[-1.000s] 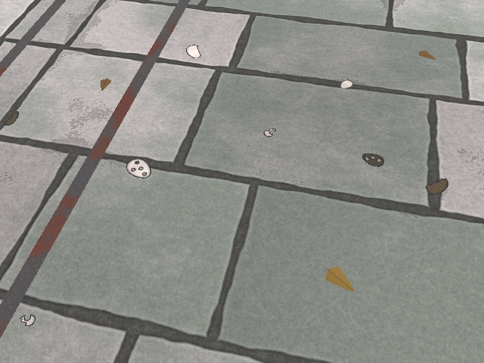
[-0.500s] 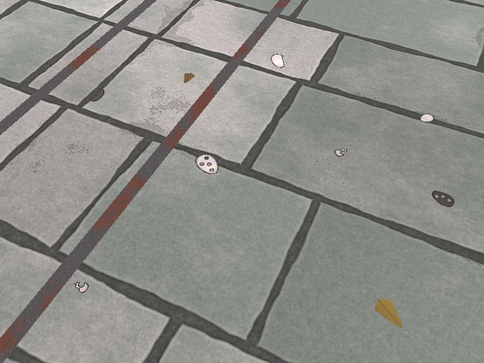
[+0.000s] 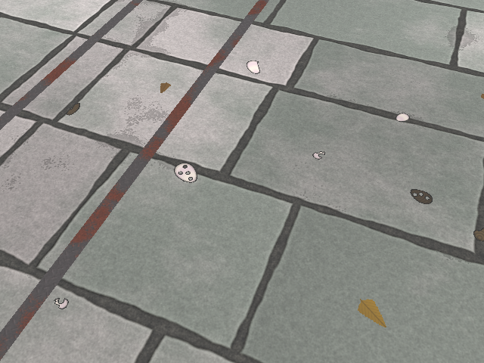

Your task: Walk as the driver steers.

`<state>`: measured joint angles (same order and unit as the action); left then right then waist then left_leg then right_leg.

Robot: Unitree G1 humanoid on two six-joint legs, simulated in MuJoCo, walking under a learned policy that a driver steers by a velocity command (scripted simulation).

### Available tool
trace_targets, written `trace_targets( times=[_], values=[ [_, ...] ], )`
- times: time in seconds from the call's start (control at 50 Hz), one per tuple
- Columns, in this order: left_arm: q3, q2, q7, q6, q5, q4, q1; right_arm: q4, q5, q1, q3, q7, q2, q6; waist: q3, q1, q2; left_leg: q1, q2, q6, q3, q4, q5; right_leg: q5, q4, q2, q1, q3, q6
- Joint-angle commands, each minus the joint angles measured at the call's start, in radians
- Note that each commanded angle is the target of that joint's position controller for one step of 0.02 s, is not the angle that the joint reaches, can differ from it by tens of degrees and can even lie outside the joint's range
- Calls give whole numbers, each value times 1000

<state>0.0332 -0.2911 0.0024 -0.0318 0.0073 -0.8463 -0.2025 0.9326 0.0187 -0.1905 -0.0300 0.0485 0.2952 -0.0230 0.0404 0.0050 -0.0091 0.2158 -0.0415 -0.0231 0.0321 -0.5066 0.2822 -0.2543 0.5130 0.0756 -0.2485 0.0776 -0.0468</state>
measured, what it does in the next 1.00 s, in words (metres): steps on the spot: right foot, then left foot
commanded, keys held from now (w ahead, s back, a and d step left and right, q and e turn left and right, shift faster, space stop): e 0.56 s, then q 0.24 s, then w+q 0.20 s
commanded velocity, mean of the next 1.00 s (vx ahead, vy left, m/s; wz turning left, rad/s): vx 0.03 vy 0.00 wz -0.25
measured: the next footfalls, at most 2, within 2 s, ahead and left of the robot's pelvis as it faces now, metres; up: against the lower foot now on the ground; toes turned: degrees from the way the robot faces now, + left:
right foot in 0.34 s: +0.01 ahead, -0.12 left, +0.00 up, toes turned -13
left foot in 0.80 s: +0.07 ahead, +0.06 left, +0.00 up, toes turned -22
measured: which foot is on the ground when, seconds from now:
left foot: down 0.00-0.34, up 0.36-0.78, down 0.80-1.00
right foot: down 0.00-0.04, up 0.06-0.32, down 0.34-0.82, up 0.84-1.00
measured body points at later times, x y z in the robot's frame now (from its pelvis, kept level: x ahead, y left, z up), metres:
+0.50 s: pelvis -0.02 -0.04 +0.01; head +0.02 -0.08 +0.45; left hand +0.17 +0.21 -0.10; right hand +0.01 -0.33 -0.13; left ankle +0.00 +0.10 -0.67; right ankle -0.03 -0.11 -0.74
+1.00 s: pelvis +0.02 -0.04 +0.01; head +0.03 -0.04 +0.46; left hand +0.21 +0.19 -0.11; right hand -0.02 -0.32 -0.12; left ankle +0.03 +0.07 -0.74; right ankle -0.03 -0.13 -0.70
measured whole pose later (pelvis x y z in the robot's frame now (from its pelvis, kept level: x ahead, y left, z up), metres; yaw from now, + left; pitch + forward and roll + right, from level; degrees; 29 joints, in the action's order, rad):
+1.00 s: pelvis +0.02 -0.04 +0.01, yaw -13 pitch +1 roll -1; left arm 0.03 -0.29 0.01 0.00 0.03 -0.80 -0.17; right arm 0.91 0.02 -0.30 -0.05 0.00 0.27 -0.02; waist 0.01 -0.03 -0.01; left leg 0.18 -0.05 -0.06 0.14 -0.38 0.22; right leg -0.45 0.76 0.06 -0.32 0.02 -0.03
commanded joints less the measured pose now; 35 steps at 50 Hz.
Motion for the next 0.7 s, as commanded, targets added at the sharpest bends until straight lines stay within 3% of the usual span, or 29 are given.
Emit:
trace_targets(
  times=[0.02,0.04,0.06,0.08,0.1,0.12,0.14,0.18,0.26,0.3,0.32,0.34,0.36,0.38,0.4,0.42,0.44,0.48,0.52,0.56,0.64,0.7],
  values=[
    [39,-135,4,2,-2,89,70,-49,3,-67,-29,10,125,13,-35,-38,10,-61,96,-57,125,82,8,216,-33,-149,-141,235,-70],
    [34,-112,4,2,-8,105,87,-47,4,-91,-43,12,170,12,-39,-45,104,-124,193,-111,220,169,-97,107,95,-60,-219,133,-25],
    [30,-89,-2,1,0,105,56,-42,7,-102,-52,11,204,11,-56,-45,208,-166,359,-204,334,224,-325,-136,273,28,-265,-12,-1],
    [40,-111,-11,-5,14,85,26,-66,5,-74,-42,10,166,14,-68,-37,172,-151,447,-280,347,218,-525,-358,497,1,-283,-52,6],
    [46,-120,-12,-11,15,70,4,-86,2,-48,-33,8,134,14,-67,-13,71,-117,431,-288,281,206,-579,-344,584,-34,-259,-34,12],
    [46,-107,-7,-18,10,65,-3,-97,6,-5,-27,10,120,13,-51,11,48,-92,380,-252,198,198,-542,-294,577,-61,-240,-29,18],
    [42,-95,3,-24,9,73,6,-103,12,20,-26,10,121,13,-33,18,81,-92,332,-210,131,195,-505,-251,528,-73,-238,-42,25],
    [36,-84,26,-32,6,82,24,-107,15,16,-30,6,135,9,-34,-6,148,-125,279,-177,48,172,-495,-221,429,-67,-216,-83,48],
    [33,-80,39,-36,-7,119,50,-100,10,-18,-48,-16,179,3,-65,-37,178,-143,313,-162,5,111,-524,-208,214,-59,-93,-136,35],
    [36,-77,34,-31,-3,117,15,-102,2,-3,-56,-23,187,0,-69,-11,164,-111,311,-130,-27,40,-471,-114,67,-41,-13,-172,18],
    [39,-82,26,-21,4,110,-11,-98,0,-10,-58,-26,180,0,-72,10,121,-53,288,-84,-66,-37,-364,3,-58,-32,68,-154,5],
    [56,-143,14,-7,18,108,-40,-98,7,-45,-55,-31,149,1,-74,19,-50,74,223,-19,-138,-226,-143,89,-194,-134,166,42,-22],
    [92,-313,14,3,15,134,-60,-173,10,-4,-28,-27,55,-7,-52,15,-313,370,28,55,-174,-418,357,446,-242,-442,221,478,-161],
    [98,-296,14,5,4,100,-157,-178,15,57,-31,-12,92,-22,-88,77,-187,343,37,47,-16,-568,387,514,-221,-461,188,471,-267],
    [84,-236,7,3,2,100,-115,-172,1,50,-34,-14,97,-27,-40,36,-123,360,59,41,7,-618,309,470,-205,-407,154,377,-268],
    [73,-186,0,-2,0,114,-41,-159,-7,43,-36,-18,100,-20,-1,6,-82,355,78,38,20,-593,213,395,-211,-332,119,297,-224],
    [66,-161,-5,-6,-2,131,15,-155,-1,39,-40,-21,110,-12,-4,-12,-93,353,83,38,20,-560,151,363,-211,-277,129,256,-185],
    [61,-143,-5,-6,-5,137,12,-143,13,11,-42,-33,113,-11,-63,-13,-95,311,60,50,4,-570,104,487,-189,-241,154,219,-180],
    [68,-159,-2,-2,-7,129,-22,-152,6,19,-39,-37,97,-15,-81,-4,-70,315,52,61,5,-533,95,489,-182,-240,177,229,-183],
    [72,-169,-4,-2,-3,124,-48,-166,3,45,-36,-34,88,-21,-68,11,-82,334,47,68,10,-472,96,422,-185,-238,187,262,-188],
    [49,-120,-13,3,16,114,-47,-150,-1,35,-26,-30,68,-25,-81,26,-100,236,54,59,-10,-345,91,374,-200,-244,157,233,-184],
    [20,-82,-20,10,29,92,-21,-126,-8,26,-13,-31,45,-26,-75,25,-99,69,48,37,-19,-188,87,328,-208,-237,78,199,-161]
  ],
)
Velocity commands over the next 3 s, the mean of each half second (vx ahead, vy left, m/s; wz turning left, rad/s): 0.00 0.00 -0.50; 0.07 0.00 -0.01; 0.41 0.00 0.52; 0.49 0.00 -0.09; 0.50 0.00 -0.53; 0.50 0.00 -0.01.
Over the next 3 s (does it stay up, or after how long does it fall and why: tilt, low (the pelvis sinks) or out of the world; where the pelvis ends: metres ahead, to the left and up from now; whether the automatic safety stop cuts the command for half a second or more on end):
stays up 1.01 -0.15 0.01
